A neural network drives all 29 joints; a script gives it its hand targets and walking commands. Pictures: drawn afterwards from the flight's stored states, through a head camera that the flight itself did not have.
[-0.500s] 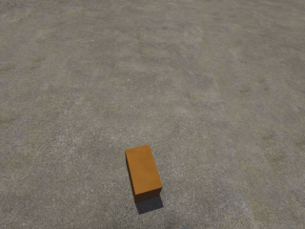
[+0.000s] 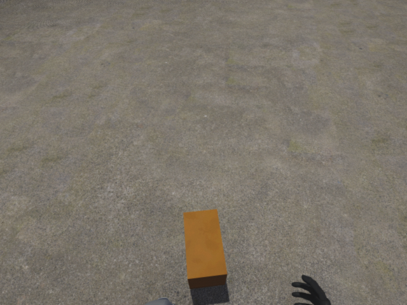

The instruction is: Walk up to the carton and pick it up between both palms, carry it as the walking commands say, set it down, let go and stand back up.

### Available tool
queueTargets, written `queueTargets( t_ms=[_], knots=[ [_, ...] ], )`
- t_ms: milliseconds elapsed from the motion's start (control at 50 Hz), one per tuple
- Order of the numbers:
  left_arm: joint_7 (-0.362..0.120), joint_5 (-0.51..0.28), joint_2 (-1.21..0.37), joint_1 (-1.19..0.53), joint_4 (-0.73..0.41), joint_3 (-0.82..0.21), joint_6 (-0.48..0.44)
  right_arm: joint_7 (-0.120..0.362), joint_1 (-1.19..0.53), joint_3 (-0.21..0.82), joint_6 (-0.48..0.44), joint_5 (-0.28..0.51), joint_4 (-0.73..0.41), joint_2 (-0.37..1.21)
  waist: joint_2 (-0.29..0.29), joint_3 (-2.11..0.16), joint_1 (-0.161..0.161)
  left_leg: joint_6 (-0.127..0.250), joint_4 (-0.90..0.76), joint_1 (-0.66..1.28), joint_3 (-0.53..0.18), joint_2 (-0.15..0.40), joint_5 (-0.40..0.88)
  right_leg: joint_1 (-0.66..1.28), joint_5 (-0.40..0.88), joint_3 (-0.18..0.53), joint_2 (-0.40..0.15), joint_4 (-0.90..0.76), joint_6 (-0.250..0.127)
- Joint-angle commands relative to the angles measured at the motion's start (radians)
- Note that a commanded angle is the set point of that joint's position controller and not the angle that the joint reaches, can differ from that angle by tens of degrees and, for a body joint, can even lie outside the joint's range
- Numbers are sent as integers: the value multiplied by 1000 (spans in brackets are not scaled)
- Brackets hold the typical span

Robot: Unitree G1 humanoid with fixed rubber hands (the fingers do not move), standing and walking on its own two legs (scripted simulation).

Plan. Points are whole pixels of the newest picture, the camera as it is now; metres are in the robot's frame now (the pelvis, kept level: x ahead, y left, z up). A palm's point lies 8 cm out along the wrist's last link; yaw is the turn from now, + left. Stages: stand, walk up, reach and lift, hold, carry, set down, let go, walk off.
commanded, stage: walk up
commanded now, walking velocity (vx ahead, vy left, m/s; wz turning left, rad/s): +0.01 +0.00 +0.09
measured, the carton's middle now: (203, 248) +0.45 +0.01 -0.68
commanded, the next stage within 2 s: none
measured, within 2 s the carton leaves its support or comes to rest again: neither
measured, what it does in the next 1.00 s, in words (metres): steps on the spot: left foot, then right foot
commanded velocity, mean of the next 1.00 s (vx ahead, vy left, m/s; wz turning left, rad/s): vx -0.08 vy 0.01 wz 0.04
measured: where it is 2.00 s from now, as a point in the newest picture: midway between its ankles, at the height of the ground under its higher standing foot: outside the picture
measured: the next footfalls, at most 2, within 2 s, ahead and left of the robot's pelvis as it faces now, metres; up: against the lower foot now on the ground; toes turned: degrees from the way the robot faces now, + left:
left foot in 0.08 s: +0.14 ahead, +0.09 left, +0.00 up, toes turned +6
right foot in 0.70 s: -0.02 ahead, -0.14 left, +0.00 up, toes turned -5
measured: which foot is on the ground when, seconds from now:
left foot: up 0.00-0.06, down 0.08-0.70, up 0.72-1.00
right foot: down 0.00-0.10, up 0.12-0.68, down 0.70-1.00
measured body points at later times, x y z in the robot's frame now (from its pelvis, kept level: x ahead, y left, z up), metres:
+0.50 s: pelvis +0.03 +0.03 +0.01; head +0.03 +0.05 +0.46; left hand +0.02 +0.26 -0.16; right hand +0.13 -0.22 -0.12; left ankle +0.10 +0.09 -0.73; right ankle +0.04 -0.12 -0.67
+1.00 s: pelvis -0.03 -0.01 +0.00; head +0.00 -0.03 +0.45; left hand -0.04 +0.24 -0.13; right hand +0.05 -0.26 -0.15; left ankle -0.05 +0.12 -0.70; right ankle -0.06 -0.14 -0.73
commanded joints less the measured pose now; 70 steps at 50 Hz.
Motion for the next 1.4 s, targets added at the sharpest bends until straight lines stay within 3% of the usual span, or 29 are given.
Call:
queueTargets(
  t_ms=[0, 40, 60, 80, 180, 240, 300, 360, 400, 460, 500, 540, 580, 620, 640, 680, 700, 720, 740, 760, 840, 900, 960, 1000, 1040, 1100, 1180, 1320, 1380],
  knots=[
    [16, -34, 148, 4, 22, 69, -15, -27, 128, 18, -42, -1, 7, -65, -201, -18, -45, 43, -363, 251, 65, -86, 207, -11, 1345, 37, -164, 225, -65],
    [18, -56, 47, 80, 8, 38, -14, -49, 259, -19, -59, -23, 45, -198, 171, -136, -68, 158, -307, 605, -213, 267, 1149, -311, 201, 40, -6, 471, 30],
    [10, -52, 63, 106, 25, 37, 12, -50, 209, -11, -49, -8, 39, -189, 96, -143, -6, 218, -368, 496, -306, 336, 1164, -258, -189, 111, 14, 502, 18],
    [14, -38, 65, 88, 22, 38, 36, -43, 178, -3, -49, -4, 36, -150, 65, -96, 15, 214, -399, 412, -265, 316, 959, -235, -221, 150, -10, 502, 8],
    [-3, -7, 41, 13, 4, 30, 60, -66, 115, 27, -51, -12, 13, -90, 100, -78, 16, 108, -519, 344, -227, 203, 571, -276, -57, 124, 3, 401, -7],
    [18, -12, 88, 39, -8, 65, 100, -72, 166, -12, -38, 0, 38, -153, 106, -77, 2, 118, -437, 337, -200, 260, 1014, -351, -114, 144, -1, 586, 58],
    [12, 3, 54, -21, -12, 53, 130, -62, 105, -13, -21, -8, -22, -147, 147, 6, -7, 117, -541, 175, -217, 247, 514, -422, -17, 119, -10, 670, 61],
    [5, 13, 95, -64, -33, 68, 134, -71, 99, -10, -12, -15, -27, -145, 19, -49, -13, 183, -563, 223, -287, 308, 180, -511, 22, 148, 6, 762, 62],
    [3, 17, 62, -28, -35, 55, 126, -66, 45, -12, -11, -23, -55, -158, 140, -10, 8, 160, -633, 88, -241, 237, -63, -438, 29, 98, 35, 734, 44],
    [5, 11, 75, -14, -29, 61, 138, -70, 46, -20, -11, -35, -29, -172, 147, 52, 27, 174, -681, 0, -305, 330, -217, -448, 34, 112, 24, 782, 47],
    [0, 0, 53, 4, -49, 41, 116, -63, -18, -17, -2, -19, -45, -147, 234, 19, 54, 134, -574, -3, -133, 178, -69, -328, 52, 98, 21, 512, 38],
    [5, 1, 85, 11, -28, 46, 117, -62, 37, -24, -7, -33, -46, -179, 114, -22, 16, 137, -621, 65, -252, 241, -181, -323, 16, 75, 32, 420, 34],
    [8, -3, 64, 35, -21, 41, 101, -60, 31, -19, 13, -35, -51, -155, 171, -18, 26, 112, -595, 30, -230, 222, -235, -242, 94, 39, 30, 224, 28],
    [18, -1, 109, 88, -7, 46, 75, -52, 71, -19, 29, -24, -24, -104, 63, 9, 60, 41, -379, -15, -88, 54, -163, -147, 79, 172, -95, -38, -17],
    [27, 16, 215, 51, -1, 67, 75, -51, 72, -5, 31, -27, -42, -82, -263, 34, 59, 17, -22, -44, 6, -79, -181, -280, 86, 441, -303, -160, -130],
    [48, 12, 272, -82, -43, 61, 45, -37, 59, -53, 53, -22, -37, -172, -131, 126, 9, -5, 403, -102, -179, -40, -133, -449, 100, 510, -444, -233, -188],
    [47, 3, 265, -146, -86, 59, 44, -27, 154, -46, 41, -35, -33, -143, -110, 109, -42, -16, 382, -174, -177, -57, -106, -360, 360, 415, -432, -169, -104],
    [35, 3, 234, -191, -80, 53, 38, -15, 115, -28, 46, -20, -4, -129, -204, 1, -18, -18, 391, -84, -163, -39, -67, -321, 591, 274, -340, -97, -142],
    [30, 12, 166, -229, -54, 37, 33, -7, 156, -7, 31, -8, 18, -109, -326, -82, -55, -11, 284, 27, -106, -35, 17, -317, 308, 115, -190, -140, -91],
    [26, 0, 166, -146, -74, 48, 27, -1, 103, -17, 31, -14, -2, -128, -249, -91, 13, -21, 293, -70, -64, -72, 14, -190, 300, 197, -189, -144, -68],
    [25, -8, 129, -34, 0, 33, 6, -15, 48, -11, 34, -18, -10, -76, -188, 36, 35, -16, 139, -148, -74, -61, -2, -57, 643, 212, -210, -67, -93],
    [20, -7, 116, -23, 7, 40, 5, -24, 48, 9, 22, 8, -27, -39, -307, -46, 52, -13, -88, 49, -39, -65, -80, -61, 683, 159, -161, -50, -108],
    [24, -3, 172, -45, 13, 48, 20, -41, 57, 25, 11, 10, -11, -40, -256, -39, 47, 3, -239, 157, -23, -52, -103, -106, 742, 232, -234, 7, -151],
    [14, -19, 149, -115, -15, 47, 32, -43, 163, 24, -4, 4, 10, -74, -166, -71, -21, 29, -472, 346, -47, -10, 119, -169, 463, 179, -169, 76, -88],
    [8, -30, 47, -79, -36, 24, 25, -63, 284, -12, -21, -20, 40, -168, 217, -95, -32, 74, -454, 482, -371, 281, 536, -414, -82, 90, -14, 252, 9],
    [8, -23, 58, -124, -44, 28, 55, -71, 162, 4, -20, -19, 9, -134, 150, -38, -28, 151, -522, 382, -369, 280, 353, -411, -86, 120, -6, 331, 10],
    [-1, -15, 69, -134, -32, 42, 54, -76, 203, 13, -45, -8, 41, -116, 205, -122, -19, 105, -446, 495, -234, 168, 723, -373, -10, 71, 31, 323, 14],
    [-6, -12, 55, -174, -22, 34, 81, -70, 182, 12, -31, -22, 27, -91, 131, 30, -29, 146, -612, 249, -261, 195, -7, -327, 51, 66, 18, 270, 11],
    [-2, -12, 68, -127, -22, 32, 62, -66, 132, 0, -31, -26, -2, -126, 124, 48, 6, 157, -605, 180, -301, 212, -60, -279, 66, 71, 21, 229, 8]
  ],
)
